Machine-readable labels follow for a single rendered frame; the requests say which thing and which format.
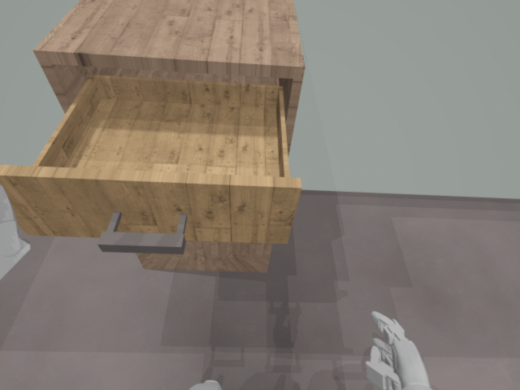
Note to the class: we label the handle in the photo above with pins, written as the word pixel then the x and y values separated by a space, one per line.
pixel 145 243

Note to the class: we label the drawer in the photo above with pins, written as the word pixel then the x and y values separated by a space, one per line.
pixel 154 149

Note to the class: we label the cabinet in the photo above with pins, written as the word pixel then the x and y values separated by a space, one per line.
pixel 254 42

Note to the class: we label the left robot hand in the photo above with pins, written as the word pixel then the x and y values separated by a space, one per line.
pixel 12 248

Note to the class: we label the right robot hand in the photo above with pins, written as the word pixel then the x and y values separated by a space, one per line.
pixel 403 364

